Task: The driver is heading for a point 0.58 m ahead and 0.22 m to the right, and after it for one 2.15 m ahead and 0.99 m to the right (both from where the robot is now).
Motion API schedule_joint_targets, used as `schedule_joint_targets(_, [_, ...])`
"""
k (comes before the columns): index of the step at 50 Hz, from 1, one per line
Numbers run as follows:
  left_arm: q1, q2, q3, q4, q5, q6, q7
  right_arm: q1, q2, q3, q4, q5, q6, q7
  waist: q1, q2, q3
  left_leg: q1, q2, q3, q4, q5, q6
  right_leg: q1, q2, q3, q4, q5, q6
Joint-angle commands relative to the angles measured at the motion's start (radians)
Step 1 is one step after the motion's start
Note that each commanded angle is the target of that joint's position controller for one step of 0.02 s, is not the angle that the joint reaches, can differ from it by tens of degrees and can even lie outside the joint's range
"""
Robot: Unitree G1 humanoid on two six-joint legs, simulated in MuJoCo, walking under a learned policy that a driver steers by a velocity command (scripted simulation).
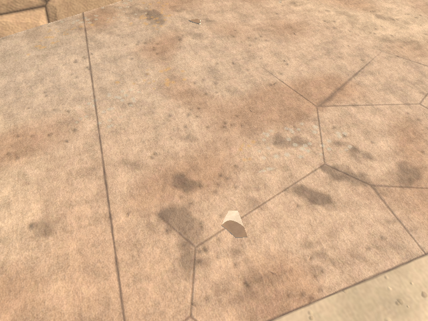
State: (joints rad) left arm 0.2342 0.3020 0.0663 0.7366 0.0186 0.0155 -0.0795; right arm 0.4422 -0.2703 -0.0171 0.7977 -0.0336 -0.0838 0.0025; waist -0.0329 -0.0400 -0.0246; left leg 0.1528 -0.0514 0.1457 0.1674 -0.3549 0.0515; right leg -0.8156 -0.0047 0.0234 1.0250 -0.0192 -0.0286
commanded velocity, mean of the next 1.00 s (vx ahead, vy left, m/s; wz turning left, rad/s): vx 0.68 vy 0.00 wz -0.83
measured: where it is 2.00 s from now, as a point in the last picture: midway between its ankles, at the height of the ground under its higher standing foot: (263, 260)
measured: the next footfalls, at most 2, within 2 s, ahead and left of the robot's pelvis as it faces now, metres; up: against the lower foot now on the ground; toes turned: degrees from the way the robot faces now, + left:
right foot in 0.18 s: +0.29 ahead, -0.07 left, +0.00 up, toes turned -13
left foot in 0.60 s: +0.75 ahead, -0.03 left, +0.00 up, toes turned -33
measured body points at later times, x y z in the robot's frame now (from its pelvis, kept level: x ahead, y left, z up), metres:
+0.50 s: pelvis +0.40 -0.06 +0.00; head +0.43 -0.07 +0.45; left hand +0.52 +0.21 -0.12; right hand +0.56 -0.35 -0.05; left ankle +0.68 +0.04 -0.68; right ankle +0.25 -0.06 -0.73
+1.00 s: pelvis +0.69 -0.18 -0.02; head +0.70 -0.22 +0.43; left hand +1.03 -0.21 -0.08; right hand +0.48 -0.38 -0.15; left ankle +0.72 -0.01 -0.72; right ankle +0.71 -0.31 -0.74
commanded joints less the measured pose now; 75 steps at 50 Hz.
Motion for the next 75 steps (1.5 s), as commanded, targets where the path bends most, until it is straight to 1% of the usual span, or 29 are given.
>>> schedule_joint_targets(1, [-0.211, 0.041, -0.005, -0.110, 0.007, -0.020, -0.016, 0.009, -0.103, -0.024, -0.016, 0.003, -0.028, -0.010, -0.032, 0.090, 0.215, -0.074, 0.246, -0.010, -0.128, 0.336, -0.003, -0.120, -0.026, -0.087, -0.081, 0.019, -0.040])
schedule_joint_targets(5, [-0.220, 0.026, -0.030, -0.134, -0.002, -0.014, -0.014, 0.028, -0.148, -0.025, 0.024, -0.003, -0.024, -0.038, 0.011, 0.140, 0.128, -0.002, 0.254, 0.109, 0.064, 1.342, -0.059, 0.159, 0.072, -0.270, -0.252, -0.078, -0.131])
schedule_joint_targets(8, [0.203, 0.135, 0.014, -0.019, -0.008, -0.017, 0.010, -0.058, -0.245, -0.056, -0.001, -0.029, 0.019, -0.064, 0.234, 0.197, -0.097, -0.061, 0.316, 0.085, 0.639, 1.642, -0.041, 0.597, 0.154, -0.215, -0.273, -0.308, -0.214])
schedule_joint_targets(9, [0.385, 0.192, 0.048, 0.034, -0.003, -0.027, 0.028, -0.111, -0.258, -0.062, -0.020, -0.015, 0.020, -0.052, 0.335, 0.132, -0.152, -0.276, 0.258, 0.088, 1.015, 1.327, -0.024, 0.876, 0.127, -0.094, -0.414, -0.332, -0.264])
schedule_joint_targets(10, [0.292, 0.265, 0.077, 0.035, -0.021, -0.010, 0.052, -0.166, -0.081, -0.021, -0.071, -0.007, -0.004, -0.020, 0.224, -0.185, -0.114, -0.764, 0.015, 0.037, 1.428, 0.050, -0.053, 1.106, -0.088, 0.322, -0.505, -0.503, -0.348])
schedule_joint_targets(11, [0.225, 0.322, 0.086, -0.004, -0.011, -0.004, 0.047, -0.202, -0.103, -0.011, -0.177, 0.009, -0.037, -0.007, 0.182, -0.150, -0.214, -1.035, -0.042, -0.208, 1.600, -0.056, -0.070, 1.211, -0.231, 0.816, -0.687, -0.561, -0.511])
schedule_joint_targets(14, [0.195, 0.164, 0.051, 0.033, -0.001, -0.030, 0.075, -0.252, -0.121, 0.003, -0.192, -0.013, -0.061, -0.003, 0.066, 0.166, 0.049, -0.959, 0.130, -0.268, 1.269, 0.030, -0.051, 0.804, -0.183, 0.619, -0.819, -0.423, -0.365])
schedule_joint_targets(16, [0.116, 0.146, 0.033, 0.015, 0.001, -0.057, 0.083, -0.199, -0.105, 0.014, -0.176, -0.049, -0.007, 0.002, -0.011, 0.144, 0.116, -0.870, 0.164, -0.248, 1.172, -0.013, -0.082, 0.589, -0.090, 0.469, -0.842, -0.365, -0.340])
schedule_joint_targets(19, [0.101, 0.164, 0.034, 0.002, -0.014, -0.089, 0.072, -0.348, -0.093, 0.028, -0.254, -0.039, 0.023, 0.015, 0.002, 0.089, 0.182, -0.779, 0.187, -0.168, 0.883, 0.107, -0.120, 0.363, -0.008, 0.359, -0.918, -0.274, -0.322])
schedule_joint_targets(25, [0.164, 0.206, 0.061, 0.014, -0.027, -0.093, 0.066, -0.488, -0.092, 0.033, -0.293, 0.008, 0.011, 0.024, 0.108, -0.012, 0.087, -0.550, 0.094, -0.147, 0.418, 0.451, -0.094, 0.557, 0.000, 0.344, -0.818, 0.177, -0.206])
schedule_joint_targets(28, [0.157, 0.257, 0.076, 0.017, -0.020, -0.083, 0.078, -0.283, -0.175, -0.005, -0.238, -0.006, -0.010, -0.012, 0.013, 0.000, -0.061, -0.321, 0.014, -0.152, 0.305, 0.345, -0.070, 0.718, 0.037, 0.343, -0.407, 0.599, -0.103])
schedule_joint_targets(29, [0.106, 0.232, 0.070, 0.002, -0.028, -0.090, 0.075, -0.107, -0.215, -0.022, -0.200, -0.010, -0.025, -0.027, -0.082, -0.003, -0.148, -0.096, 0.087, -0.195, 0.292, 0.403, -0.053, 0.616, 0.080, 0.329, -0.174, 0.487, -0.067])
schedule_joint_targets(30, [0.103, 0.080, 0.032, -0.031, -0.034, -0.094, 0.082, 0.073, -0.274, -0.040, -0.170, -0.037, -0.031, -0.041, -0.117, 0.148, -0.283, 0.168, 0.368, -0.385, 0.362, 0.527, -0.023, 0.424, 0.139, 0.223, 0.149, -0.222, -0.054])
schedule_joint_targets(31, [0.248, 0.047, 0.014, -0.103, -0.077, -0.083, 0.095, 0.032, -0.361, -0.068, -0.178, -0.047, -0.016, -0.027, -0.011, 0.470, -0.521, 0.385, 0.660, -0.854, 0.335, 0.735, 0.129, 0.184, 0.202, 0.104, 0.446, -0.641, -0.019])
schedule_joint_targets(32, [0.186, 0.142, 0.027, -0.056, -0.028, -0.061, 0.108, -0.052, -0.258, -0.064, -0.207, -0.029, 0.000, -0.025, -0.032, 0.257, -0.462, 0.274, 0.574, -0.763, 0.334, 0.678, 0.135, 0.124, 0.084, 0.089, 0.473, -0.500, -0.031])
schedule_joint_targets(34, [0.022, 0.148, 0.036, -0.076, 0.000, -0.039, 0.084, -0.120, -0.097, -0.015, -0.186, -0.021, 0.010, -0.024, -0.042, 0.138, -0.197, 0.032, 0.444, -0.435, 0.310, 0.747, 0.078, 0.084, 0.023, 0.048, 0.370, -0.387, -0.007])
schedule_joint_targets(40, [-0.056, 0.055, 0.011, -0.175, 0.018, 0.037, 0.028, -0.212, -0.141, -0.036, -0.142, 0.019, -0.003, -0.019, 0.074, 0.187, 0.003, -0.326, 0.420, -0.144, 0.139, 0.743, 0.067, 0.176, -0.046, 0.010, 0.079, -0.262, 0.022])
schedule_joint_targets(47, [-0.058, 0.070, 0.008, -0.159, 0.024, 0.016, 0.013, -0.190, -0.192, -0.070, -0.115, 0.040, 0.017, -0.010, 0.084, 0.159, 0.001, -0.377, 0.334, 0.051, 0.325, 0.730, -0.002, 0.524, 0.044, -0.100, -0.368, -0.090, -0.053])
schedule_joint_targets(49, [0.072, 0.096, 0.020, -0.108, 0.048, -0.020, 0.034, -0.115, -0.185, -0.066, -0.099, 0.042, 0.042, -0.010, 0.133, 0.040, -0.074, -0.421, 0.261, 0.069, 0.633, 0.574, -0.034, 0.739, 0.061, -0.055, -0.526, 0.057, -0.092])
schedule_joint_targets(50, [0.063, 0.170, 0.026, -0.127, 0.046, -0.039, 0.052, -0.009, -0.085, -0.043, -0.120, 0.022, 0.058, -0.004, 0.076, -0.217, -0.148, -0.607, 0.166, 0.081, 0.942, -0.246, -0.068, 0.911, -0.259, 0.255, -0.494, 0.695, -0.149])
schedule_joint_targets(51, [0.056, 0.169, 0.006, -0.171, 0.001, -0.038, 0.058, 0.129, -0.062, -0.031, -0.091, 0.024, 0.093, -0.015, 0.025, -0.158, -0.314, -0.580, 0.115, -0.086, 1.109, -0.397, -0.084, 0.929, -0.465, 0.466, -0.447, 1.177, -0.280])
schedule_joint_targets(52, [0.033, 0.110, -0.005, -0.164, -0.031, -0.027, 0.084, 0.078, -0.083, -0.029, -0.070, 0.036, 0.120, -0.021, 0.093, -0.111, -0.383, -0.536, 0.093, -0.182, 1.090, -0.301, -0.093, 0.849, -0.452, 0.383, -0.548, 0.824, -0.334])
schedule_joint_targets(55, [-0.121, 0.062, -0.030, -0.123, 0.000, -0.011, 0.119, -0.087, -0.134, -0.042, -0.078, 0.024, 0.130, -0.020, 0.028, -0.128, -0.062, -0.536, 0.100, -0.171, 0.949, -0.182, -0.079, 0.569, -0.282, 0.181, -0.680, 0.311, -0.216])
schedule_joint_targets(59, [-0.083, 0.058, -0.021, -0.093, 0.006, -0.018, 0.125, -0.064, -0.079, -0.048, -0.061, 0.030, 0.140, -0.003, 0.011, -0.026, -0.093, -0.517, 0.080, -0.133, 0.891, -0.155, -0.066, 0.601, -0.280, 0.068, -0.673, 0.329, -0.214])
schedule_joint_targets(67, [-0.124, 0.082, 0.012, -0.090, 0.008, 0.004, 0.123, -0.091, -0.059, -0.057, -0.113, 0.027, 0.158, 0.040, -0.016, -0.074, -0.074, -0.325, 0.065, -0.048, 0.484, -0.006, -0.003, 0.478, -0.297, -0.066, -0.625, -0.165, -0.114])
schedule_joint_targets(68, [-0.104, 0.075, 0.016, -0.080, 0.007, 0.011, 0.122, -0.060, -0.082, -0.065, -0.101, 0.018, 0.152, 0.041, -0.027, 0.008, -0.036, -0.275, 0.068, -0.117, 0.361, 0.029, 0.022, 0.401, -0.262, -0.119, -0.516, -0.282, -0.049])
schedule_joint_targets(70, [-0.155, 0.019, 0.002, -0.157, 0.005, 0.035, 0.122, -0.064, -0.305, -0.117, -0.146, 0.001, 0.142, 0.016, -0.040, 0.379, 0.123, -0.403, 0.432, -0.797, 0.035, 0.199, 0.198, 0.079, 0.037, -0.107, -0.103, -0.629, 0.082])
schedule_joint_targets(72, [-0.164, 0.037, 0.003, -0.146, 0.000, 0.032, 0.117, -0.131, -0.234, -0.106, -0.152, 0.009, 0.150, -0.011, 0.012, 0.197, 0.128, -0.455, 0.328, -0.616, 0.066, 0.125, 0.199, 0.124, -0.011, 0.032, 0.047, -0.451, 0.070])
schedule_joint_targets(75, [-0.089, 0.066, 0.014, -0.095, 0.022, 0.015, 0.101, -0.235, -0.175, -0.095, -0.190, 0.027, 0.145, -0.003, 0.049, 0.154, 0.027, -0.362, 0.196, -0.484, 0.152, 0.352, 0.145, 0.171, 0.005, 0.025, 0.088, -0.301, 0.072])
